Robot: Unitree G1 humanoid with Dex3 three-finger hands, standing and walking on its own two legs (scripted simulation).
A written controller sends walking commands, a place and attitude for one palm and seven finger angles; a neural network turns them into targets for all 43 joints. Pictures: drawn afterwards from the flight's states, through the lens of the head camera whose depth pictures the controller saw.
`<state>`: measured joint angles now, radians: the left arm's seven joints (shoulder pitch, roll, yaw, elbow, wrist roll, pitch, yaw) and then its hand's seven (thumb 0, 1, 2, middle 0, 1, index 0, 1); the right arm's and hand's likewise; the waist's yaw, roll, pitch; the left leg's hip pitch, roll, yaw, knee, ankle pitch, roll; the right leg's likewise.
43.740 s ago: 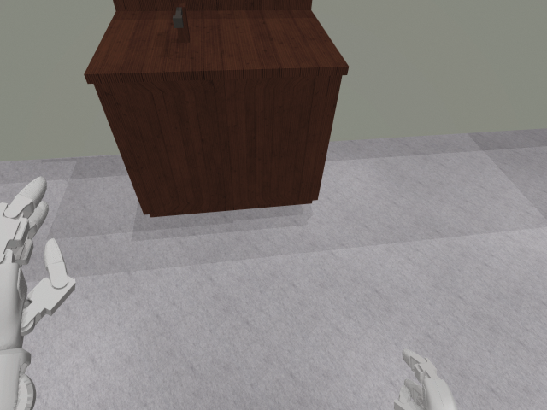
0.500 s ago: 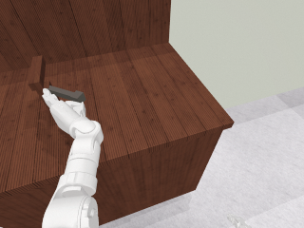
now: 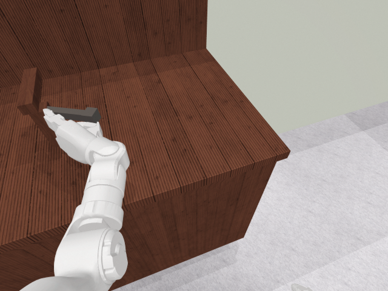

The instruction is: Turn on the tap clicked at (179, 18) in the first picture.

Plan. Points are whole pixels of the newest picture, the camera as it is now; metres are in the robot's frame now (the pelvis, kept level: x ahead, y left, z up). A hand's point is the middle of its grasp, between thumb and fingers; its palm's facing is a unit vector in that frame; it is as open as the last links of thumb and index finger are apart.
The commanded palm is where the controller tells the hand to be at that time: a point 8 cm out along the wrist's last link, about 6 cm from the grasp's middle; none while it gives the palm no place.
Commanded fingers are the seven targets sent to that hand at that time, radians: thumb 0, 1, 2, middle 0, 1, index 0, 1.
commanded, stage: push the lever round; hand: left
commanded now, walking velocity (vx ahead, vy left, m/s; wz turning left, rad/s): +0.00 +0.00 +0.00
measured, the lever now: (91, 116) +0.46 +0.23 +0.12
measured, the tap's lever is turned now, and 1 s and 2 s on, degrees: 61 86 86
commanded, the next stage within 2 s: lift the hand up off the lever in 0.48 s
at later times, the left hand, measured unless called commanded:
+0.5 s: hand (104, 120) +0.46 +0.21 +0.11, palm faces +0.85 -0.51 -0.12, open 8.2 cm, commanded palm +0.41 +0.22 +0.12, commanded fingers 0.00 0.90 0.90 -0.15 -0.15 -0.15 -0.15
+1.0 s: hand (98, 112) +0.47 +0.22 +0.13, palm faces +0.84 -0.54 -0.10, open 7.9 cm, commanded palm +0.41 +0.23 +0.13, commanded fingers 0.00 0.90 0.90 -0.15 -0.15 -0.15 -0.15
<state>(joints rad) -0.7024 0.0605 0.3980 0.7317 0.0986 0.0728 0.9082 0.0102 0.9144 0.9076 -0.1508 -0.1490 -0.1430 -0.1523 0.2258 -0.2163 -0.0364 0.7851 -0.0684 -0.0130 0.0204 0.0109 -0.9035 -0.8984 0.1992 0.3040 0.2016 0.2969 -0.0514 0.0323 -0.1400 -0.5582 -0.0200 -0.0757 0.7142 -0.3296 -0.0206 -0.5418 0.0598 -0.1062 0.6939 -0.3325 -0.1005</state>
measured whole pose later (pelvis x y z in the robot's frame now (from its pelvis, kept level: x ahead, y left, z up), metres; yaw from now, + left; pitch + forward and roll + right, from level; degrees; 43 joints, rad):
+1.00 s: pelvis -0.01 -0.01 +0.00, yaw -1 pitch +12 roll +0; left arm -0.85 0.20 0.51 0.93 0.11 0.00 0.86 0.02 0.90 0.90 -0.16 -0.15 -0.14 -0.15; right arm 0.31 -0.24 -0.04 0.79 -0.07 -0.04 0.03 0.01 -0.90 -0.90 0.20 0.30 0.20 0.30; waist -0.11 0.03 -0.13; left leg -0.60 0.00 -0.07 0.70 -0.31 -0.02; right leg -0.59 0.07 -0.10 0.68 -0.31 -0.11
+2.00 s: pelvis +0.01 +0.00 +0.01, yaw +0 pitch +7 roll +1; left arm -0.75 0.05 0.37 0.61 0.07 0.25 0.88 0.02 0.90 0.90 -0.15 -0.15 -0.15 -0.15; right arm 0.19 -0.21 -0.03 0.80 -0.05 -0.04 0.01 0.01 -0.90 -0.90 0.20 0.30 0.20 0.30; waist -0.02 0.04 -0.12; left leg -0.42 -0.02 -0.07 0.60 -0.29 -0.02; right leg -0.42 0.06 -0.10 0.60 -0.30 -0.10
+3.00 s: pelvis +0.01 +0.00 +0.02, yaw -1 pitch +4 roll +1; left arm -0.72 0.04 0.34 0.50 0.02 0.35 0.83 0.02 0.90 0.90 -0.15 -0.15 -0.15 -0.15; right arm 0.16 -0.22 -0.02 0.80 -0.02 -0.05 -0.01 0.01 -0.90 -0.90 0.20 0.30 0.20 0.30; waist 0.01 0.04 -0.11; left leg -0.32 -0.02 -0.05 0.51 -0.26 -0.02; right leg -0.33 0.06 -0.08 0.53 -0.28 -0.09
